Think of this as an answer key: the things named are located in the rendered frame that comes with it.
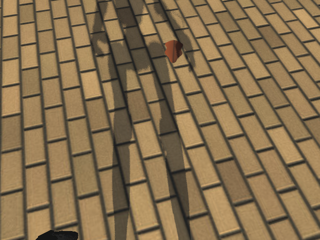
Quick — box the robot left hand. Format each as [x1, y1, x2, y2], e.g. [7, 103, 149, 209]
[36, 230, 78, 240]

